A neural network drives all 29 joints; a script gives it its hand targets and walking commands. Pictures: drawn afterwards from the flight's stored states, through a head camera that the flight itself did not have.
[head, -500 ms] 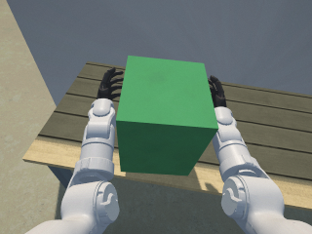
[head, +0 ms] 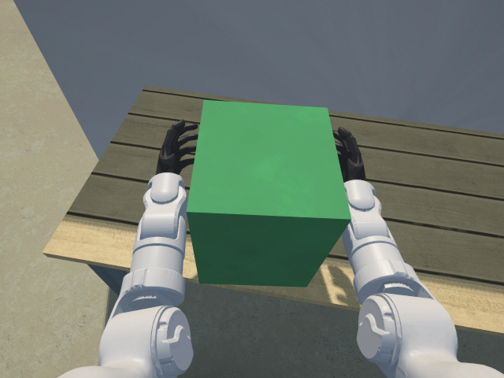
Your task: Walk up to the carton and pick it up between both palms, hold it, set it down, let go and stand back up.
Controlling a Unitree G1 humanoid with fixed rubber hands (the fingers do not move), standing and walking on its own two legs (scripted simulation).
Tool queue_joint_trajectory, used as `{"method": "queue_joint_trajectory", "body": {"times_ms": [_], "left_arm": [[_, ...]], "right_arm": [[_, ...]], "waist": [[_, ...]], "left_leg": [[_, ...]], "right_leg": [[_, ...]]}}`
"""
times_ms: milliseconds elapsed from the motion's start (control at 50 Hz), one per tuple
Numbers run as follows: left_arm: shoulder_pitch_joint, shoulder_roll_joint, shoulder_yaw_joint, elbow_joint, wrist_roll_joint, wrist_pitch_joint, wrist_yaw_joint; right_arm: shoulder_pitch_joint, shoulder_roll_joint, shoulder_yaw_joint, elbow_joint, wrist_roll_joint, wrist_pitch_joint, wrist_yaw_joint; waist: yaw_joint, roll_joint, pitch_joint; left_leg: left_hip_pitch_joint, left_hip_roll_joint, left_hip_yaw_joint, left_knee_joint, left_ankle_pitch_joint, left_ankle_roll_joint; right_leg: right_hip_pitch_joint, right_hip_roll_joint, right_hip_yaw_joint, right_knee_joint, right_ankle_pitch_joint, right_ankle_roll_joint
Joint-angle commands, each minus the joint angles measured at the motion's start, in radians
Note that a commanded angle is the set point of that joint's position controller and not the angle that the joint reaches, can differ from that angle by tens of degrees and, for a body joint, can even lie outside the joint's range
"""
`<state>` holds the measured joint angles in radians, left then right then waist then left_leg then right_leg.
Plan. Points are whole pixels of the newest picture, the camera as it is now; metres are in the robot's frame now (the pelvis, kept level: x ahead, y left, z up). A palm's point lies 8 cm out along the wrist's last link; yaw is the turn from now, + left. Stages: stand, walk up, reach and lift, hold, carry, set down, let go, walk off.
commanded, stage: set down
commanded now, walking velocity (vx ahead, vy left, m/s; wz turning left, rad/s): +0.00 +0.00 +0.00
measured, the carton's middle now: (259, 201) +0.39 +0.04 +0.03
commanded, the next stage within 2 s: none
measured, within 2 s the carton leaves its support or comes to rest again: rests again in 0.48 s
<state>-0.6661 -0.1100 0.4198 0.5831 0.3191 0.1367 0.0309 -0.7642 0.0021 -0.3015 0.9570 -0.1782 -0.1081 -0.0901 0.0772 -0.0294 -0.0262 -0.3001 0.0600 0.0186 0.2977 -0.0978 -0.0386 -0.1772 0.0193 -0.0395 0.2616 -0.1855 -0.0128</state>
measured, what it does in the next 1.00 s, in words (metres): stands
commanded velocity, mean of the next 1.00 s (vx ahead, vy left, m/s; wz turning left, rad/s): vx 0.00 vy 0.00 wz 0.00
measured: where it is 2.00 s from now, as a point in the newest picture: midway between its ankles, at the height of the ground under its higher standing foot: outside the picture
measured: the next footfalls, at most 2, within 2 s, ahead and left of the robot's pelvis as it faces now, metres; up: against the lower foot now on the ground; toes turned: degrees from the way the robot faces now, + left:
none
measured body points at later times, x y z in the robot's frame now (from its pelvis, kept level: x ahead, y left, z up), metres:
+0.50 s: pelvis -0.02 +0.00 +0.00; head +0.02 +0.03 +0.45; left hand +0.39 +0.18 +0.08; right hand +0.42 -0.11 +0.08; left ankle +0.03 +0.14 -0.75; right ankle -0.04 -0.11 -0.75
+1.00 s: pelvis -0.01 +0.01 +0.00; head +0.03 +0.03 +0.45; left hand +0.39 +0.18 +0.07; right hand +0.42 -0.12 +0.08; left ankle +0.03 +0.14 -0.75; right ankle -0.04 -0.11 -0.75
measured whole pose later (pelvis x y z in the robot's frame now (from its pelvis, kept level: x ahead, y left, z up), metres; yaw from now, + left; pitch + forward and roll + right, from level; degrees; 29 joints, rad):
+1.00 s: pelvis -0.01 +0.01 +0.00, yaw -2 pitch +4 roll +0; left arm -0.67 -0.17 0.53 0.64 0.42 0.05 0.01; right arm -0.75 0.03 -0.49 0.96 -0.34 -0.16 0.02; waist 0.10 -0.06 0.01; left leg -0.25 0.06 0.07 0.26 -0.09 -0.02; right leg -0.16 0.01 0.00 0.28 -0.18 0.00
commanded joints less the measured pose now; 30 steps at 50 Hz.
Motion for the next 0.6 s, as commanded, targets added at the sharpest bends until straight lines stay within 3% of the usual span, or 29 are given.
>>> {"method": "queue_joint_trajectory", "body": {"times_ms": [0,180,340,400,500,580], "left_arm": [[-0.533,-0.515,-0.343,0.001,-0.007,-0.029,-0.094],[-0.579,-0.503,-0.279,0.073,0.026,-0.057,-0.085],[-0.582,-0.488,-0.216,0.053,0.053,-0.051,-0.069],[-0.587,-0.490,-0.213,0.054,0.068,-0.050,-0.059],[-0.541,-0.483,-0.192,0.053,0.090,-0.065,-0.049],[-0.485,-0.477,-0.178,0.069,0.097,-0.078,-0.059]], "right_arm": [[-0.651,0.544,0.263,-0.170,-0.028,-0.098,0.132],[-0.676,0.531,0.175,-0.108,-0.073,-0.111,0.161],[-0.661,0.484,0.047,-0.080,-0.141,-0.100,0.182],[-0.642,0.483,-0.003,-0.069,-0.179,-0.098,0.192],[-0.593,0.499,-0.005,-0.044,-0.190,-0.102,0.206],[-0.580,0.512,0.031,-0.063,-0.184,-0.124,0.199]], "waist": [[0.008,0.013,-0.626],[0.035,0.018,-0.570],[0.010,-0.006,-0.503],[0.012,0.032,-0.507],[0.019,0.039,-0.509],[0.033,0.013,-0.489]], "left_leg": [[0.329,-0.055,0.100,0.065,0.429,0.003],[0.313,-0.050,0.131,0.030,0.327,0.016],[0.365,-0.045,0.137,-0.001,0.234,0.019],[0.362,-0.045,0.141,-0.009,0.201,0.013],[0.362,-0.050,0.147,0.014,0.274,0.017],[0.306,-0.057,0.149,0.019,0.313,0.028]], "right_leg": [[0.146,0.020,-0.059,0.047,0.536,0.059],[0.099,0.016,-0.052,0.010,0.330,0.045],[0.029,0.013,-0.054,-0.033,0.157,0.044],[-0.002,0.008,-0.061,-0.036,0.090,0.040],[0.019,0.010,-0.054,-0.016,0.172,0.043],[0.098,0.006,-0.045,0.009,0.295,0.057]]}}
